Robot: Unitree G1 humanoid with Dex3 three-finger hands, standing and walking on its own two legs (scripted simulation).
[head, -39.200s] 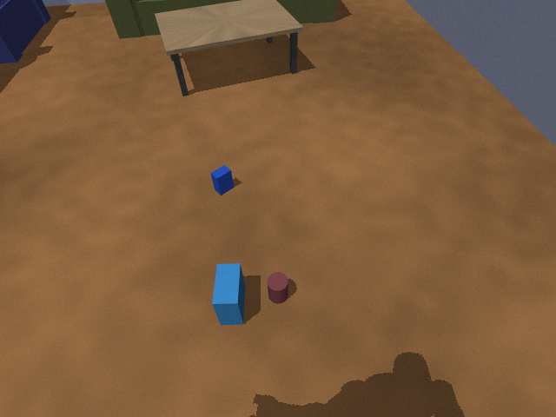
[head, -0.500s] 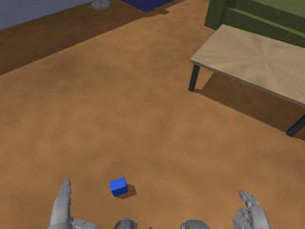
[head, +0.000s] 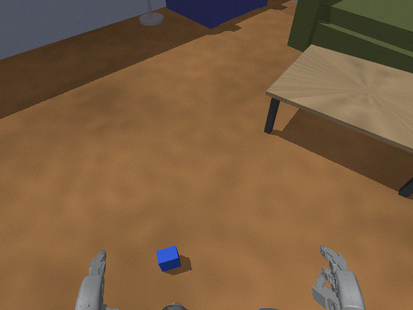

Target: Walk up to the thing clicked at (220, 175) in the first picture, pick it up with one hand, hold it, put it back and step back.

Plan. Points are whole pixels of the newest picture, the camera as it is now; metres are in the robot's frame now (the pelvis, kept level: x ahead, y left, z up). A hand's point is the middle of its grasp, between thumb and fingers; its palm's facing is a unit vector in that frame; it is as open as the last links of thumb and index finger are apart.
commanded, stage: home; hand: left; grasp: from the side
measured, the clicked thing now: (169, 258) +0.42 +0.20 -0.66
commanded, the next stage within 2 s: stand in 1.26 s
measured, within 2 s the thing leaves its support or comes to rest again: neither
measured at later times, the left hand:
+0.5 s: hand (132, 300) +0.16 +0.17 -0.06, palm faces +0.08 -0.96 -0.28, open 17.4 cm
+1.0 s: hand (131, 300) +0.16 +0.17 -0.06, palm faces +0.09 -0.96 -0.28, open 17.5 cm
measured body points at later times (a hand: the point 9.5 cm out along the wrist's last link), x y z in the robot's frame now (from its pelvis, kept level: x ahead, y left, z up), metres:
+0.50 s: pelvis -0.01 -0.01 +0.00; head +0.01 -0.01 +0.45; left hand +0.15 +0.22 -0.04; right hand +0.15 -0.26 -0.07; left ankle +0.01 +0.13 -0.69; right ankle +0.00 -0.14 -0.69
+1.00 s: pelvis +0.00 -0.01 +0.00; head +0.01 -0.01 +0.45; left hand +0.16 +0.22 -0.03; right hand +0.15 -0.25 -0.07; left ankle +0.01 +0.13 -0.69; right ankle +0.00 -0.14 -0.69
